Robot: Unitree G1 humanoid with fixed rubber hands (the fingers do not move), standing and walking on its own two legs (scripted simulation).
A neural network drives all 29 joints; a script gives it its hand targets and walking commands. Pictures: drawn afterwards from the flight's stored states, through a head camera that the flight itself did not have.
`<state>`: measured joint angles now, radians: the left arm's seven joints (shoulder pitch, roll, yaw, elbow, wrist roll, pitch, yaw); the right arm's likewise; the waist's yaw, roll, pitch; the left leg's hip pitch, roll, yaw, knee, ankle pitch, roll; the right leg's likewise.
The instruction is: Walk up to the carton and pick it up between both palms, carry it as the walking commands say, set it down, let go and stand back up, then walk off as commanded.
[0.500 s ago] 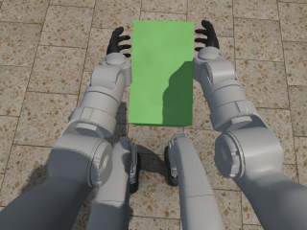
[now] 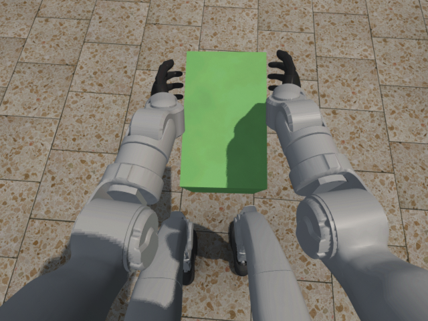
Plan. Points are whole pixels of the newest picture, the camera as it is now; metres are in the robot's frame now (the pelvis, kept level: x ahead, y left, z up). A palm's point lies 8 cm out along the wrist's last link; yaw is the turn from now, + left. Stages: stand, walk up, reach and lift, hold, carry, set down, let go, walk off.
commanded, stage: reach and lift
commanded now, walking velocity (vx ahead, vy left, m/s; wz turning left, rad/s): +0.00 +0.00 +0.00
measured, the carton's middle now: (224, 132) +0.45 -0.04 -0.08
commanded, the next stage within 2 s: none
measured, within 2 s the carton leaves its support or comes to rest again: neither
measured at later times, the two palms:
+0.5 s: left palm (146, 84) +0.45 +0.08 +0.10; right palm (298, 73) +0.45 -0.13 +0.11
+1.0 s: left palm (161, 45) +0.45 +0.04 +0.17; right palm (349, 41) +0.44 -0.17 +0.17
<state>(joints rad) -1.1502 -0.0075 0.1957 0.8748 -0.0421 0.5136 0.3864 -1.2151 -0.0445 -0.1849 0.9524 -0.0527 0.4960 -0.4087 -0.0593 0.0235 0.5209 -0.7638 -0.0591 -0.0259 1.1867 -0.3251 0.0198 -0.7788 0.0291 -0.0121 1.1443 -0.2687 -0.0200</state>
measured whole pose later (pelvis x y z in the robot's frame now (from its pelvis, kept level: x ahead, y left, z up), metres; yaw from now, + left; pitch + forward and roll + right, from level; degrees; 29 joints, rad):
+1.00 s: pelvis +0.08 -0.03 +0.08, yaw +0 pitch -6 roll +1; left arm -0.84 -0.19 0.54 0.90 0.28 0.62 0.28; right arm -0.89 0.14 -0.49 0.98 -0.33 0.59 -0.33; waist -0.06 0.02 0.00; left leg -0.39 -0.03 -0.04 0.77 -0.29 0.02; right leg -0.43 0.05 -0.01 0.78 -0.25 -0.06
